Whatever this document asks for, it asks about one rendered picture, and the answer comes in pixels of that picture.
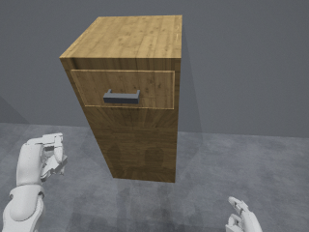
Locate handle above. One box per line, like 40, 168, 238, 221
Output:
103, 89, 140, 104

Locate left robot forearm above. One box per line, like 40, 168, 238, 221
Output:
2, 184, 46, 232

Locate drawer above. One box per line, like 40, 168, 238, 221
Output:
71, 70, 175, 108

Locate cabinet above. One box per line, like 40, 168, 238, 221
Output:
59, 14, 183, 184

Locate robot left hand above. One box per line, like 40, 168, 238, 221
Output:
16, 132, 68, 187

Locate robot right hand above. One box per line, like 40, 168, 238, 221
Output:
225, 196, 263, 232

